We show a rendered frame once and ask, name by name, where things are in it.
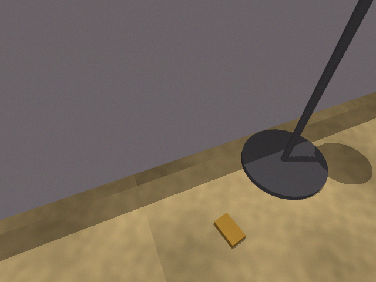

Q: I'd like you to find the small box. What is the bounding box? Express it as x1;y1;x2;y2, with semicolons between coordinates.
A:
214;213;246;248

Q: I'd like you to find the coat stand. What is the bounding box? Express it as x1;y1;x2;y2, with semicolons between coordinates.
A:
241;0;373;200

